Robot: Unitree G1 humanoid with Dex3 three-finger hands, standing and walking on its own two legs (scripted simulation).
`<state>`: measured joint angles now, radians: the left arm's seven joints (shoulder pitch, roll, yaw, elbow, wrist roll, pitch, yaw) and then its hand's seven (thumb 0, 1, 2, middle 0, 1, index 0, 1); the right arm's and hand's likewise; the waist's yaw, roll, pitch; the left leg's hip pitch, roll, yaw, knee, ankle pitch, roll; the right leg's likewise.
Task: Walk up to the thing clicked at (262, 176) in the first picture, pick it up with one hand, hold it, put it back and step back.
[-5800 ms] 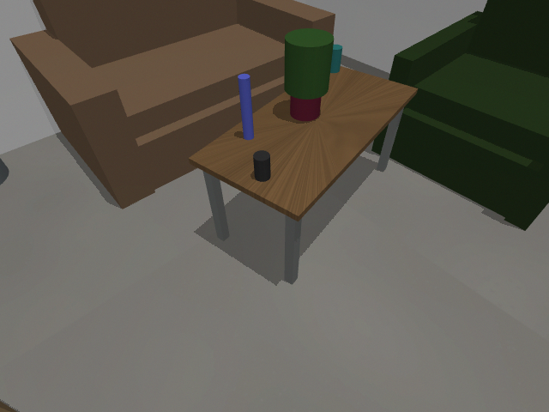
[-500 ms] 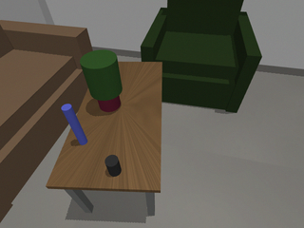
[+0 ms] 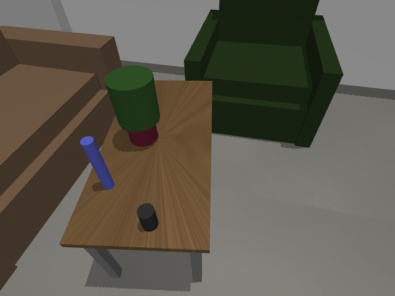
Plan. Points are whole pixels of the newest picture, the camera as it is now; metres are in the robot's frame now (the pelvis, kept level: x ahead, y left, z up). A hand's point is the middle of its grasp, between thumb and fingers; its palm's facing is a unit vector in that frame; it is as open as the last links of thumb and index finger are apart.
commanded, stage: stand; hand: left
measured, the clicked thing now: (148, 217) +0.44 +0.20 -0.26
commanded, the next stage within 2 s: go down in 0.70 s
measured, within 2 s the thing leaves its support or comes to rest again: neither
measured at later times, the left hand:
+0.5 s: hand out of the picture +0.07 +0.25 -0.16, palm faces -0.03 -0.94 -0.35, open 7.4 cm
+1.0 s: hand out of the picture +0.13 +0.25 -0.16, palm faces +0.04 -0.94 -0.33, open 10.1 cm
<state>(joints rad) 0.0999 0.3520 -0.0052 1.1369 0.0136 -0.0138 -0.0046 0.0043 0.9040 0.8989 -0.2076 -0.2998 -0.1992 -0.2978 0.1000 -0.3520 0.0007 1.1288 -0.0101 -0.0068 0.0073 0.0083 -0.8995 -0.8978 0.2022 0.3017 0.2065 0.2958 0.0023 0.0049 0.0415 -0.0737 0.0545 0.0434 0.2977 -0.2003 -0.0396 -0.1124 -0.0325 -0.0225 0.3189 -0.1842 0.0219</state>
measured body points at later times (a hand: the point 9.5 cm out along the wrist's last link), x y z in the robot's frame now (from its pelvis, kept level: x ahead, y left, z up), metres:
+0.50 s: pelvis +0.00 +0.00 +0.00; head +0.01 +0.00 +0.45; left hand +0.07 +0.30 -0.13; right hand +0.07 -0.30 -0.13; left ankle -0.03 +0.14 -0.75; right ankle -0.01 -0.13 -0.75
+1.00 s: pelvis -0.03 +0.01 -0.01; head +0.03 +0.00 +0.43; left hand +0.13 +0.30 -0.13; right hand +0.14 -0.28 -0.12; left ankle -0.03 +0.14 -0.75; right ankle -0.01 -0.13 -0.75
